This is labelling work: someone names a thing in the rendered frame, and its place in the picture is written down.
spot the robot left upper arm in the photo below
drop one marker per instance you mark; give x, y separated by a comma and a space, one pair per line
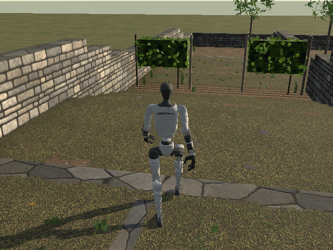
148, 116

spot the robot left hand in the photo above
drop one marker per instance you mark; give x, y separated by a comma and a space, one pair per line
151, 137

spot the robot right shin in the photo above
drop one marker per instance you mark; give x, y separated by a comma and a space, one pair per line
178, 175

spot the robot right forearm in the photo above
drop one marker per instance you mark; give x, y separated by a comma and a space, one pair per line
189, 143

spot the robot left forearm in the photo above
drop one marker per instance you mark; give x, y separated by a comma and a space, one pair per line
145, 133

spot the robot head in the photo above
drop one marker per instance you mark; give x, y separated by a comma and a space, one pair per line
166, 89

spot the robot right upper arm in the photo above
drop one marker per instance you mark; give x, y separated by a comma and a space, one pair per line
184, 118

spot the robot right hand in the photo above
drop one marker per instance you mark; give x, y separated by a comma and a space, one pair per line
193, 161

